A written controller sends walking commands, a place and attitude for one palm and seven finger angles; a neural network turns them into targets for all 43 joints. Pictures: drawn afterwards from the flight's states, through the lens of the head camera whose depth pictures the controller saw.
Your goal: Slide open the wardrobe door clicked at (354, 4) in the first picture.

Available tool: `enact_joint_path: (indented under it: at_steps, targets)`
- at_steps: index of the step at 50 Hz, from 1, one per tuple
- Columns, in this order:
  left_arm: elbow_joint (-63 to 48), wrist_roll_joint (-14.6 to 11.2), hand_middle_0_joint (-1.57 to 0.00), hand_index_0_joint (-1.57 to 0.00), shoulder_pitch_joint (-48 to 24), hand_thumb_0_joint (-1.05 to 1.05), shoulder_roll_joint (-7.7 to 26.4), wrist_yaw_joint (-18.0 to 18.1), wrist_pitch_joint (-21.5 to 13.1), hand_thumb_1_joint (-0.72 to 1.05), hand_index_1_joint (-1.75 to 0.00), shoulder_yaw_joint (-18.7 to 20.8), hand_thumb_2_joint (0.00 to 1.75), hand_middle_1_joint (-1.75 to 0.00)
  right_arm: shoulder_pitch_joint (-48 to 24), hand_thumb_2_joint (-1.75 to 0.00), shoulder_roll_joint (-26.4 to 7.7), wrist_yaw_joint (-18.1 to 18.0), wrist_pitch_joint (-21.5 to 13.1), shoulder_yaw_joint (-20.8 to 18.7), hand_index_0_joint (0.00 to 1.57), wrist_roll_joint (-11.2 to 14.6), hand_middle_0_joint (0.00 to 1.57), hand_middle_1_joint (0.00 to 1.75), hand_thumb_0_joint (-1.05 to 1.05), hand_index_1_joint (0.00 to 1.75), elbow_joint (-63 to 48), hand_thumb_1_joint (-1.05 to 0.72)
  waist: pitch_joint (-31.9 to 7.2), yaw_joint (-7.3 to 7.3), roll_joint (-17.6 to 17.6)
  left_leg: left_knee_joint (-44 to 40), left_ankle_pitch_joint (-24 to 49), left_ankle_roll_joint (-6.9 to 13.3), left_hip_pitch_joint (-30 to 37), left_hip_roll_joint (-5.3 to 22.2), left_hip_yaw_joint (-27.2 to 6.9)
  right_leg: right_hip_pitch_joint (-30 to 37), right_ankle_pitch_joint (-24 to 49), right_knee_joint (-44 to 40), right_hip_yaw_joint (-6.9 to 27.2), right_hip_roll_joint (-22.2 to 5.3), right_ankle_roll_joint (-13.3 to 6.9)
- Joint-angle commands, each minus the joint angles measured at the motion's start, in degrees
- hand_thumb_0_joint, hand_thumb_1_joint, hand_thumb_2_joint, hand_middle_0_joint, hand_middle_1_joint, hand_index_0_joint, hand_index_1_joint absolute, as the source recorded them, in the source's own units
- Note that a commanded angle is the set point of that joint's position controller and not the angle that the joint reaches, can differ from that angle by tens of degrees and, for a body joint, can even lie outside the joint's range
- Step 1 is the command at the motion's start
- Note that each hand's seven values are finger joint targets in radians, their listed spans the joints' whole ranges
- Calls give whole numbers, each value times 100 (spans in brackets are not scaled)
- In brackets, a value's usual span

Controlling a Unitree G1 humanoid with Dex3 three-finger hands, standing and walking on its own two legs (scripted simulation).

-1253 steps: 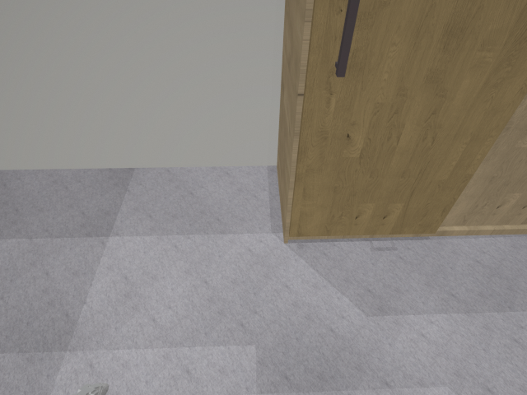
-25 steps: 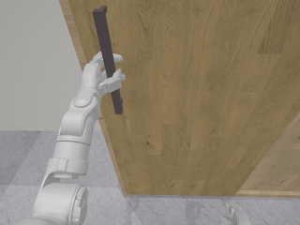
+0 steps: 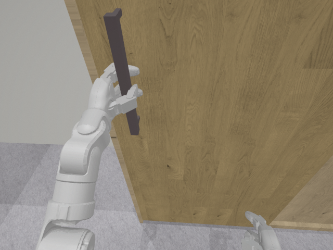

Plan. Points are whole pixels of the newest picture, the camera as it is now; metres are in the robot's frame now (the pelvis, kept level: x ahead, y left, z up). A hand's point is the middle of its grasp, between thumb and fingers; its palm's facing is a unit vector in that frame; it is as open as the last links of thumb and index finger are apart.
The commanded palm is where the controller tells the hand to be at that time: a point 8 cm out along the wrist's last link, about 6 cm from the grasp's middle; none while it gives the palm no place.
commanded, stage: tug the door sideways, standing still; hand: left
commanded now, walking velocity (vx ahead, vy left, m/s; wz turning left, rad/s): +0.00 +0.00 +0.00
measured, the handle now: (127, 81) +0.42 +0.13 +0.22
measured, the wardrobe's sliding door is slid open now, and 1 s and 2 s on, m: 0.00 0.01 0.23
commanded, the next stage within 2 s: step sideways, sliding the door along in 0.40 s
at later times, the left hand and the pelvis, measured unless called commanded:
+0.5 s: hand (135, 98) +0.36 +0.10 +0.22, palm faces +0.08 -1.00 -0.06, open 5.9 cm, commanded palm +0.34 +0.12 +0.22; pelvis -0.05 +0.00 +0.00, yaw +4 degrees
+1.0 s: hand (143, 99) +0.38 +0.08 +0.21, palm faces +0.28 -0.96 -0.08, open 6.2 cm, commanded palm +0.35 +0.06 +0.22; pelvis -0.03 -0.09 -0.02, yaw +8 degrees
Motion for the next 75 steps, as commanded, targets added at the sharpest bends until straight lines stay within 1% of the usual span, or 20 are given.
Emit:
enact_joint_path:
  at_steps: [1,15,25,26,31,34,39,42,44,45,49,51,53,54,57,62,67,69,71,75]
  targets:
    - [-860,14,-45,-45,-3020,0,239,3,-257,90,-140,-199,90,-140,-751,-90,-482,-88,-324,-145,20,-53,20,30,0,30,-708,-90,-1590,-173,-389,307,3979,155,457,-148,-10,790,3844,299,-174,72,-156]
    - [144,142,-45,-45,-4398,0,-736,-53,-933,90,-140,-1217,90,-140,-671,-90,-370,-47,-357,-141,20,-100,20,30,0,30,-531,-90,-1831,-399,-347,461,3967,171,668,-132,-249,467,3456,491,-238,29,-178]
    - [1149,36,-45,-45,-5570,0,-977,18,-1326,90,-140,-1366,90,-140,-609,-90,-372,-113,-544,-105,20,-46,20,30,0,30,-308,-90,-1560,-553,-284,174,2192,113,415,-155,-343,111,1985,212,-216,43,-221]
    - [1157,375,-45,-45,-5028,0,1111,255,-2294,90,-140,-389,90,-140,-621,-90,-624,-168,-547,-201,20,-114,20,30,0,30,-385,-90,-1124,-395,-207,176,1460,312,-320,278,-414,-158,1068,217,1,-212,8]
    - [1164,339,-45,-45,-4865,0,-66,273,-3289,90,-140,-1220,90,-140,-605,-90,-478,-344,-613,-253,20,-170,20,30,0,30,-398,-90,-751,-488,837,-919,-1365,1095,-313,1617,-2229,-1482,-728,2646,-97,152,-39]
    - [853,336,-45,-45,-5061,0,239,299,-3486,90,-140,-1024,90,-140,-459,-90,-444,-312,-638,-351,20,-181,20,30,0,30,-297,-90,-806,-460,277,-434,1113,1493,1070,2175,-2492,-2718,-1127,3216,413,-216,-104]
    - [349,364,-45,-45,-5160,0,-142,203,-3693,90,-140,-1417,90,-140,-374,-90,-481,-226,-686,-384,20,-99,20,30,0,30,-387,-90,-1098,-492,989,397,2662,1031,1088,1834,-1056,-1594,-779,1701,-72,-90,-152]
    - [-85,426,-45,-45,-4984,0,-393,165,-3753,90,-140,-1713,90,-140,-615,-90,-374,-206,-742,-338,20,43,20,30,0,30,-587,-90,-1432,-367,332,1593,2140,504,-319,1170,-170,651,680,356,-71,-189,-271]
    - [-290,551,-45,-45,-4632,0,-18,201,-3777,90,-140,-1488,90,-140,-915,-90,-247,-247,-752,-372,20,45,20,30,0,30,-694,-90,-1498,-161,-1683,3498,-1170,46,-2274,-85,48,1824,3060,-138,2098,-1785,-1022]
    - [-238,572,-45,-45,-4447,0,74,230,-3805,90,-140,-1395,90,-140,-920,-90,-267,-277,-786,-398,20,-17,20,30,0,30,-547,-90,-1305,-94,-1306,3910,-1720,25,-2441,-167,-262,1653,3408,-14,1975,-1988,-1127]
    - [-842,629,-45,-45,-4471,0,-389,171,-3960,90,-140,-1730,90,-140,-763,-90,-149,-158,-767,-410,20,-66,20,30,0,30,-465,-90,-1101,-378,-1171,2018,-887,17,-1595,151,76,1268,5041,1020,698,-1414,-979]
    - [-981,613,-45,-45,-4474,0,-440,180,-4123,90,-140,-1849,90,-140,-623,-90,-233,-138,-697,-466,20,-112,20,30,0,30,-446,-90,-1405,-683,-697,121,1728,83,603,560,164,-280,3644,2417,-60,-908,-483]
    - [-1290,442,-45,-45,-4334,0,-672,69,-4173,90,-140,-2064,90,-140,-624,-90,-608,49,-657,-668,20,-96,20,30,0,30,-704,-90,-2084,-408,921,493,5639,1195,2834,3058,-2654,-2907,-1571,4665,469,-138,-102]
    - [-1190,457,-45,-45,-4552,0,-450,40,-4195,90,-140,-1805,90,-140,-833,-90,-721,230,-658,-744,20,-21,20,30,0,30,-734,-90,-2065,-407,319,639,5036,1473,2608,3330,-2348,-3055,-1401,5287,1057,-345,-228]
    - [-1753,558,-45,-45,-4851,0,-319,-3,-4193,90,-140,-1807,90,-140,-964,-90,-617,296,-643,-742,20,-50,20,30,0,30,-785,-90,-1457,-452,151,582,4333,1178,2090,2891,-1306,-3383,-1195,4770,735,-571,-36]
    - [-1809,635,-45,-45,-3966,0,-372,-107,-3973,90,-140,-1850,90,-140,-775,-90,-637,301,-790,-759,20,-57,20,30,0,30,-1018,-90,-1268,-452,1379,592,4703,602,1709,1912,381,-2472,-255,3307,-166,-255,165]
    - [-2027,576,-45,-45,-3087,0,-161,-42,-3920,90,-140,-1753,90,-140,-718,-90,-456,242,-1177,-578,20,6,20,30,0,30,-1178,-90,-1044,-489,1783,1256,4290,194,1288,1582,911,-1109,495,1680,-688,76,258]
    - [-2238,625,-45,-45,-2825,0,35,3,-3953,90,-140,-1613,90,-140,-808,-90,-339,236,-1272,-510,20,74,20,30,0,30,-1184,-90,-1069,-347,1081,2051,3407,297,640,1276,781,-77,1890,734,-609,-29,244]
    - [-2374,739,-45,-45,-2444,0,657,103,-3920,90,-140,-1221,90,-140,-926,-90,-65,114,-1264,-447,20,27,20,30,0,30,-1085,-90,-1232,-248,-1516,3785,-1391,212,-1549,79,612,1265,6424,621,1389,-1753,-372]
    - [-3727,655,-45,-45,-1865,0,242,215,-4043,90,-140,-1457,90,-140,-880,-90,-111,12,-1419,-445,20,-7,20,30,0,30,-921,-90,-1404,-247,-2329,3860,-2026,-49,-1957,38,-337,1420,6901,1155,1349,-1941,-804]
